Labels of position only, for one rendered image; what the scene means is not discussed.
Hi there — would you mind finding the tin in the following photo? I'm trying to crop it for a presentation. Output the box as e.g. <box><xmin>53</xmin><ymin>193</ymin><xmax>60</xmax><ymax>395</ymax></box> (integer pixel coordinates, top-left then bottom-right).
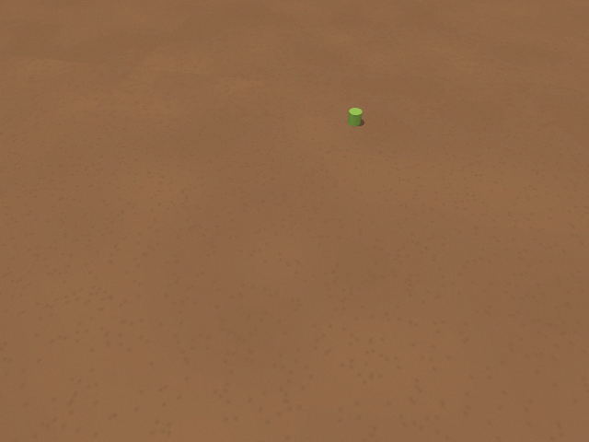
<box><xmin>348</xmin><ymin>108</ymin><xmax>363</xmax><ymax>126</ymax></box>

